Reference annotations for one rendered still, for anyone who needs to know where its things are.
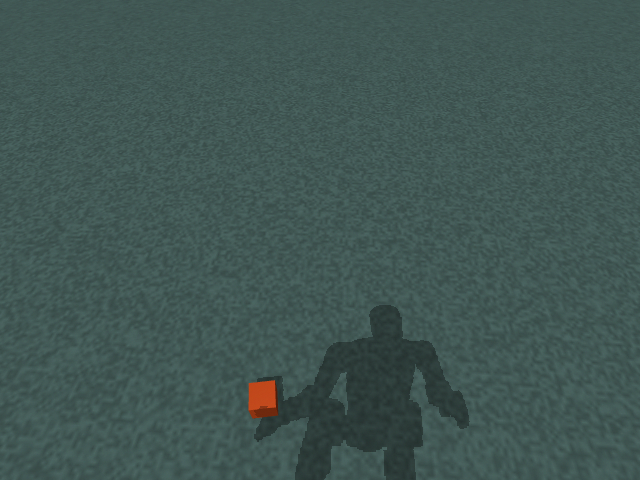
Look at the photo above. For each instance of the cube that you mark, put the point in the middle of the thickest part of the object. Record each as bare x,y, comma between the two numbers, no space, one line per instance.
263,399

